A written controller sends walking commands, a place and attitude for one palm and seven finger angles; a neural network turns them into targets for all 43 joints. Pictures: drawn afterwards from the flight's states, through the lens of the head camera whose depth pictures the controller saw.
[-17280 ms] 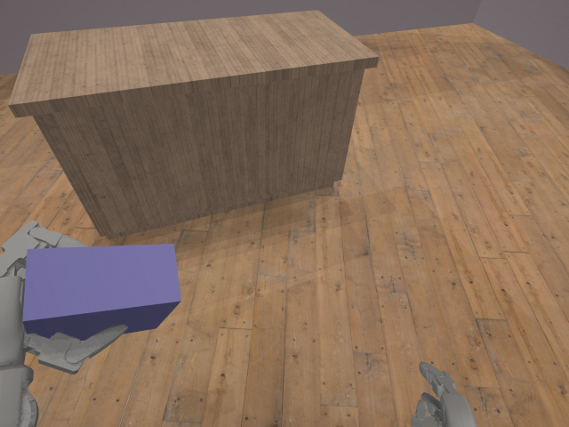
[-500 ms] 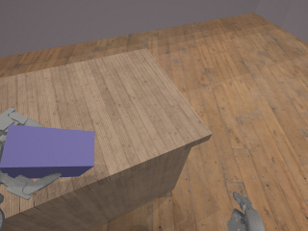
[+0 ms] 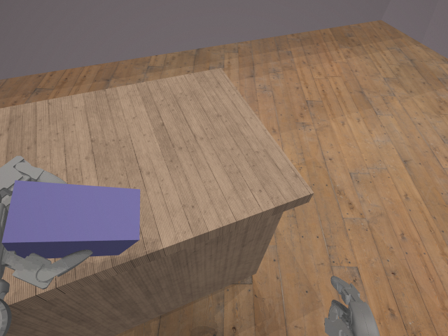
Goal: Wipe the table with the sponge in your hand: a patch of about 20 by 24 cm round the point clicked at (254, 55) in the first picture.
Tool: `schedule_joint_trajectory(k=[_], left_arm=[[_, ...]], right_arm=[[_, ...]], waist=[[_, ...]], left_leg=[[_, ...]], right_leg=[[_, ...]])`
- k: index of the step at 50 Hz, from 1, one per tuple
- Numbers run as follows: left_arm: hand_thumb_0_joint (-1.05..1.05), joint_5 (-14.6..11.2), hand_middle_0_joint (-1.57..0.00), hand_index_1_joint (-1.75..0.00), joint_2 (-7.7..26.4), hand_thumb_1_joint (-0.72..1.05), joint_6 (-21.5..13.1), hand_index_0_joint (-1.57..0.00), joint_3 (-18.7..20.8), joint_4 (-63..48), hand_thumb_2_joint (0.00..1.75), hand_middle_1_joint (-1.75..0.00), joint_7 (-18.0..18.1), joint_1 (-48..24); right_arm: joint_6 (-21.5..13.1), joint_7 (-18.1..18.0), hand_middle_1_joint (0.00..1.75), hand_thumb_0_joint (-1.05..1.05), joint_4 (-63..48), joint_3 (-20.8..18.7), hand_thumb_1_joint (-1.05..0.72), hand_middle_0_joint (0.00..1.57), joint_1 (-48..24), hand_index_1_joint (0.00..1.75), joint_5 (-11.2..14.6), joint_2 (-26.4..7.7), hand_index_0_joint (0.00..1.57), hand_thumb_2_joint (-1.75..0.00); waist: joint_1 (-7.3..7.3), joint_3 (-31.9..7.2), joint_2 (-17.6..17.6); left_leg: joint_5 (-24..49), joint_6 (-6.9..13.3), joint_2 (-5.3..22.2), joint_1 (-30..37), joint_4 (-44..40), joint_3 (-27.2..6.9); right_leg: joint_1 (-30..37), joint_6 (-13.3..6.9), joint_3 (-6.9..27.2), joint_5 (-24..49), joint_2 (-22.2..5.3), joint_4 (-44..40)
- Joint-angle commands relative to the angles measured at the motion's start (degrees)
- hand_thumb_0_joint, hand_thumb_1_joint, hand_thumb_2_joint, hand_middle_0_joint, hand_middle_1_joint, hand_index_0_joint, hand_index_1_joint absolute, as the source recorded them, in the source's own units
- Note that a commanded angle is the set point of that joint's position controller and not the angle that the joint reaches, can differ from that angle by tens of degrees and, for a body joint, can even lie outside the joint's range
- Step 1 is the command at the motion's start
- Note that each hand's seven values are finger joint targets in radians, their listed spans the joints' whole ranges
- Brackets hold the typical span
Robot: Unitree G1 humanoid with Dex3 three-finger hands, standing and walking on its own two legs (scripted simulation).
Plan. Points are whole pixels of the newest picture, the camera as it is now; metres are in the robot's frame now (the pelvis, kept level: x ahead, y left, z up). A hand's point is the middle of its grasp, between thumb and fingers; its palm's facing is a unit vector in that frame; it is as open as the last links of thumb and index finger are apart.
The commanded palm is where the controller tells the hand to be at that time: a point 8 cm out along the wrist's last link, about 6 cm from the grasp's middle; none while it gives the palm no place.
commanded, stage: shuffle to correct the standing spot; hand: left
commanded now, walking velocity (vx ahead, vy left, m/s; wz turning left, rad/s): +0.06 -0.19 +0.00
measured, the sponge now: (95, 224) +0.23 +0.20 +0.14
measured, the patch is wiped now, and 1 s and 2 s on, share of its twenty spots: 0.00 0.00 0.00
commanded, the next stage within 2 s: none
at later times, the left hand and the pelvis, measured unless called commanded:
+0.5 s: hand (50, 217) +0.22 +0.24 +0.16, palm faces +0.30 -0.85 -0.43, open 10.7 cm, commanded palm +0.17 +0.28 +0.18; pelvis +0.01 +0.00 +0.00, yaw +0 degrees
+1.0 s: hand (54, 220) +0.22 +0.24 +0.16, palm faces +0.30 -0.86 -0.42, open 10.7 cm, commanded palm +0.16 +0.28 +0.18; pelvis +0.00 +0.00 +0.00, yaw +0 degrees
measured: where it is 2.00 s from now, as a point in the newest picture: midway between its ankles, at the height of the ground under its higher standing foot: outside the picture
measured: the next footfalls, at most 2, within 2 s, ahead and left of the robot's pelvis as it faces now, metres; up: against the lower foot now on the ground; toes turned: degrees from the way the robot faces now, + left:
none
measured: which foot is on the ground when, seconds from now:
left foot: down 0.00-1.00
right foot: down 0.00-1.00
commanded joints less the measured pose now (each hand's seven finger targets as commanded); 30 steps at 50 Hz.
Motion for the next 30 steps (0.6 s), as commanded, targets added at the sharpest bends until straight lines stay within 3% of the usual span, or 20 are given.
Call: schedule_joint_trajectory(k=[1, 7, 10, 13, 15, 16, 19, 23, 27, 30], left_arm=[[0.00, -1.00, -1.20, -1.60, 10.72, 0.10, -4.03, -1.20, 7.65, -13.83, 1.30, -1.60, 1.26, -4.63], [0.00, -0.89, -1.20, -1.60, 10.66, 0.10, -4.13, -1.20, 7.95, -14.23, 1.30, -1.60, 1.05, -2.61], [0.00, -1.04, -1.20, -1.60, 10.67, 0.10, -3.98, -1.20, 8.16, -13.43, 1.30, -1.60, 0.79, -2.21], [0.00, -1.27, -1.20, -1.60, 10.70, 0.10, -3.88, -1.20, 8.23, -13.30, 1.30, -1.60, 0.82, -1.91], [0.00, -1.31, -1.20, -1.60, 10.37, 0.10, -3.83, -1.20, 7.79, -13.28, 1.30, -1.60, 0.90, -2.59], [0.00, -1.48, -1.20, -1.60, 10.69, 0.10, -3.86, -1.20, 7.81, -14.09, 1.30, -1.60, 1.05, -2.99], [0.00, -1.06, -1.20, -1.60, 10.85, 0.10, -4.19, -1.20, 7.96, -14.65, 1.30, -1.60, 1.17, -3.21], [0.00, -0.72, -1.20, -1.60, 11.40, 0.10, -4.22, -1.20, 8.58, -14.82, 1.30, -1.60, 1.14, -2.98], [0.00, -1.02, -1.20, -1.60, 10.67, 0.10, -3.87, -1.20, 7.96, -13.35, 1.30, -1.60, 0.89, -1.65], [0.00, -1.40, -1.20, -1.60, 10.34, 0.10, -3.58, -1.20, 7.60, -12.80, 1.30, -1.60, 0.94, -2.20]], right_arm=[[-3.29, -0.46, 0.30, 0.00, -8.75, -2.82, -0.90, 0.20, -4.82, 0.30, 0.40, -7.49, 0.20, -0.90], [-2.92, -0.29, 0.30, 0.00, -8.90, -2.92, -0.90, 0.20, -4.33, 0.30, 0.26, -7.61, 0.20, -0.90], [-2.62, -0.01, 0.30, 0.00, -9.16, -3.07, -0.90, 0.20, -3.99, 0.30, 0.40, -7.54, 0.20, -0.90], [-2.52, -0.06, 0.30, 0.00, -9.10, -3.05, -0.90, 0.20, -4.14, 0.30, 0.35, -7.51, 0.20, -0.90], [-2.48, 0.02, 0.30, 0.00, -9.12, -3.01, -0.90, 0.20, -3.86, 0.30, 0.51, -7.39, 0.20, -0.90], [-2.58, -0.14, 0.30, 0.00, -8.95, -2.86, -0.90, 0.20, -4.31, 0.30, 0.74, -7.34, 0.20, -0.90], [-2.63, -0.27, 0.30, 0.00, -9.02, -2.79, -0.90, 0.20, -4.57, 0.30, 0.33, -7.48, 0.20, -0.90], [-2.64, -0.36, 0.30, 0.00, -8.98, -2.89, -0.90, 0.20, -4.51, 0.30, 0.25, -7.59, 0.20, -0.90], [-2.64, -0.10, 0.30, 0.00, -9.00, -3.17, -0.90, 0.20, -3.82, 0.30, 0.59, -7.60, 0.20, -0.90], [-2.45, 0.20, 0.30, 0.00, -8.99, -3.26, -0.90, 0.20, -3.42, 0.30, 0.73, -7.47, 0.20, -0.90]], waist=[[-0.94, -7.79, 4.13], [-1.02, -10.29, 6.44], [-0.93, -9.72, 4.72], [-1.16, -8.70, 5.16], [-1.34, -8.16, 3.07], [-1.54, -7.64, 4.33], [-1.21, -7.94, 7.28], [-0.86, -9.86, 9.12], [-1.20, -10.55, 5.44], [-1.61, -9.87, 1.97]], left_leg=[[3.21, 4.77, 1.62, 7.11, -3.11, -2.76], [14.98, 5.18, 4.01, 7.36, -3.26, -4.39], [11.97, 4.76, 3.39, 5.60, -1.86, -3.58], [7.88, 4.61, 2.54, 5.36, -1.71, -2.94], [3.99, 4.28, 1.20, 5.11, -0.65, -2.20], [4.19, 4.24, 1.05, 6.26, -1.39, -2.37], [6.02, 5.22, 3.31, 6.31, -4.17, -4.71], [15.69, 5.91, 6.30, 7.00, -5.60, -6.63], [14.26, 4.79, 3.85, 6.98, -2.18, -4.03], [7.62, 3.86, 0.93, 5.85, 0.78, -1.93]], right_leg=[[-2.64, 2.68, 10.46, 6.81, -9.43, -7.48], [2.06, 3.52, 7.20, 15.41, -8.21, -3.90], [2.69, 3.21, 8.21, 14.32, -8.82, -5.17], [1.04, 2.86, 9.14, 12.38, -9.33, -6.04], [-0.40, 1.87, 10.72, 9.97, -10.30, -7.28], [-1.80, 1.21, 10.59, 9.72, -10.29, -7.11], [-1.38, 2.76, 9.21, 8.81, -8.72, -5.71], [2.64, 4.53, 6.10, 12.62, -7.24, -3.71], [3.45, 2.97, 7.36, 15.89, -8.66, -5.33], [1.58, 1.20, 10.65, 15.09, -11.26, -6.89]])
